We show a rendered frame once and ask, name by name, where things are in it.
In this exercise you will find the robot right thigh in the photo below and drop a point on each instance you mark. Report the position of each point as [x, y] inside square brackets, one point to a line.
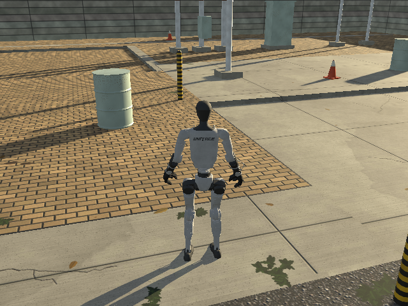
[217, 192]

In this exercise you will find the left robot hand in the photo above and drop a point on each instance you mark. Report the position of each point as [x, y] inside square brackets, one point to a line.
[166, 176]

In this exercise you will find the robot right upper arm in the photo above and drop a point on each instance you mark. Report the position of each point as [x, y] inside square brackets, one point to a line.
[227, 144]

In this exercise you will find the robot left forearm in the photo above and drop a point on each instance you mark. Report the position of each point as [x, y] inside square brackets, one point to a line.
[171, 166]

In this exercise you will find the robot left upper arm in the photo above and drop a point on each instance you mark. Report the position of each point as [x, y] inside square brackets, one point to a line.
[183, 135]

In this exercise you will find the robot torso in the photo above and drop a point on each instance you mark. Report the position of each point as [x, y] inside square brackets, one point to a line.
[204, 148]

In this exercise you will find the right robot hand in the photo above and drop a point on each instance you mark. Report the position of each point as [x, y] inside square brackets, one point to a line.
[234, 178]

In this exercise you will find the robot right forearm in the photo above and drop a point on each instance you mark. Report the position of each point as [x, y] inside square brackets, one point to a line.
[235, 167]

